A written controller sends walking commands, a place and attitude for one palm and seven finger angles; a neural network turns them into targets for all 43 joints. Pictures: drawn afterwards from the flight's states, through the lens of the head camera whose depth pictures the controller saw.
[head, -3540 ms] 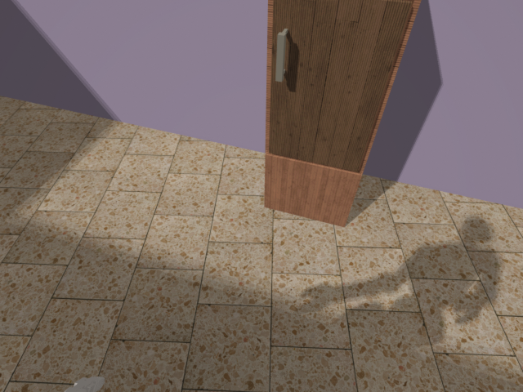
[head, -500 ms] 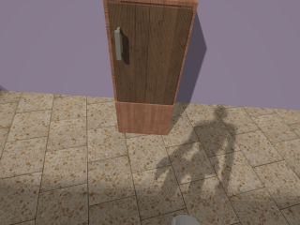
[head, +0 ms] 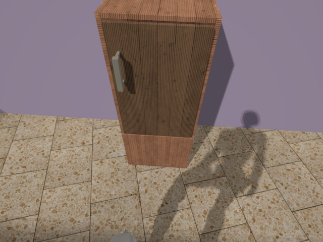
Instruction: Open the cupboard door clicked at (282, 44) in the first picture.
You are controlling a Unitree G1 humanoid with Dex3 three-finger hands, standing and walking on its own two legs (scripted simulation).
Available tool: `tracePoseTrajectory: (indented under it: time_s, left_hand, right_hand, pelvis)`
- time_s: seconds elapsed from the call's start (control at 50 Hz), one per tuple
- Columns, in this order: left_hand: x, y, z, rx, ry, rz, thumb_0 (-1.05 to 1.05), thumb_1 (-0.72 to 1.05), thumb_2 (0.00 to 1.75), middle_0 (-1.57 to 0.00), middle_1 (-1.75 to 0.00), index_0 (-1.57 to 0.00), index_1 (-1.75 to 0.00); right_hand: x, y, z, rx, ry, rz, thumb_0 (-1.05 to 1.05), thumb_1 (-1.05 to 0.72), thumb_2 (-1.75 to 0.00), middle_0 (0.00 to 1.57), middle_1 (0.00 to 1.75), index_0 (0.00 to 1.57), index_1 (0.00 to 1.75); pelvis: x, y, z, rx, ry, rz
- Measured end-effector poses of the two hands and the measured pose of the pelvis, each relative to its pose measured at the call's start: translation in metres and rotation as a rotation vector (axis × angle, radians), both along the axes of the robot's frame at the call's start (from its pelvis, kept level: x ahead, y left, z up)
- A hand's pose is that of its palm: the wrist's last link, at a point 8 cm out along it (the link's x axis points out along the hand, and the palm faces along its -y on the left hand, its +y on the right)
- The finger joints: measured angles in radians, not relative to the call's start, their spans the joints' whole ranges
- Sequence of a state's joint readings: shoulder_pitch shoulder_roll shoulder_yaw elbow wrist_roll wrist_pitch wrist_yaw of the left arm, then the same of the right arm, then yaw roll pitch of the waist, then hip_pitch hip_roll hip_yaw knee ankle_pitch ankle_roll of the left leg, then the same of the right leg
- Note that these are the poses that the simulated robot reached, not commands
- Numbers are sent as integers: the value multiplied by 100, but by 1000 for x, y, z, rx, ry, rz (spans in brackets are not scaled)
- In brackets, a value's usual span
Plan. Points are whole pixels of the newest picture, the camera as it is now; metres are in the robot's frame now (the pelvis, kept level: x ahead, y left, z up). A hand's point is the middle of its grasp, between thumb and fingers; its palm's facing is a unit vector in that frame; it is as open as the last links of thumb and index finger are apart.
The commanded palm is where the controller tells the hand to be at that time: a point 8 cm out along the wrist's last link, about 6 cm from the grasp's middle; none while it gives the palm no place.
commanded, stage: take the last steps up to it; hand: left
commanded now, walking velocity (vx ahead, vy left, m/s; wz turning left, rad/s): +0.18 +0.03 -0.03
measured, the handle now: (119, 71) +0.68 +0.19 +0.04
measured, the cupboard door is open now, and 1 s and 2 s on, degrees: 0 0 0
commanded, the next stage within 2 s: come to a stop and stand still in 0.06 s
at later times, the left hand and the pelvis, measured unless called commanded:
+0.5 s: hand (92, 239) +0.17 +0.21 -0.18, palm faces +0.02 -0.98 -0.22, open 7.4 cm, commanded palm none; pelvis +0.11 +0.02 +0.00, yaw -3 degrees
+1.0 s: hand out of the picture +0.12 +0.16 -0.14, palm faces +0.06 -0.96 -0.29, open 7.4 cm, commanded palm none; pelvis +0.07 -0.03 +0.01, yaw -1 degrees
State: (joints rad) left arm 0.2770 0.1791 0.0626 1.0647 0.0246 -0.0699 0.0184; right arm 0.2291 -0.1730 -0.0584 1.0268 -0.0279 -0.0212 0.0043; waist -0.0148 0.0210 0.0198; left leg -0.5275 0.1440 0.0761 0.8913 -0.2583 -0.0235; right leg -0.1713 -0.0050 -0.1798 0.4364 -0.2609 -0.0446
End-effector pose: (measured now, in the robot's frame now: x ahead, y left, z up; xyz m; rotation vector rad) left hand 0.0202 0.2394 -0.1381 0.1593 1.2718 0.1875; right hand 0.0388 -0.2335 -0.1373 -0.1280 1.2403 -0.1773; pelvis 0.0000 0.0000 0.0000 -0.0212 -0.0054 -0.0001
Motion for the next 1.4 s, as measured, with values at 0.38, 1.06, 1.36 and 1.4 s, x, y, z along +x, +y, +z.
tracePoseTrajectory:
  time_s: [0.38,1.06,1.36,1.4]
  left_hand:
    - [86,27,-13,-56,152,13,1,91,89,-20,-30,-19,-30]
    - [64,-23,23,50,36,31,1,90,89,-21,-30,-20,-30]
    - [25,9,-10,-58,169,45,1,91,89,-20,-30,-19,-30]
    - [29,6,-12,-61,168,36,1,91,89,-20,-30,-19,-30]
  right_hand:
    - [137,45,10,-51,-37,11,-2,-96,-90,21,30,20,30]
    - [57,-39,-6,19,119,25,1,-91,-90,20,30,20,30]
    - [21,46,1,8,175,17,1,-92,-90,20,30,20,30]
    - [17,50,-4,20,193,5,2,-92,-90,20,30,20,30]
  pelvis:
    - [108,41,1,20,-11,-41]
    - [71,-25,9,76,5,-18]
    - [69,23,5,34,13,-9]
    - [71,24,1,47,14,-11]
